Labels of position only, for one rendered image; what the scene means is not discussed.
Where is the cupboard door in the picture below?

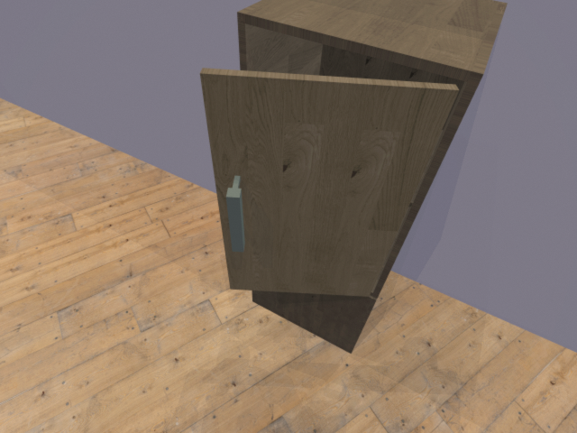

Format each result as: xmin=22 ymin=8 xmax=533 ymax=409
xmin=200 ymin=68 xmax=459 ymax=297

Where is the handle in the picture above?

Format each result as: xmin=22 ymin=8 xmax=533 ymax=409
xmin=226 ymin=176 xmax=245 ymax=252

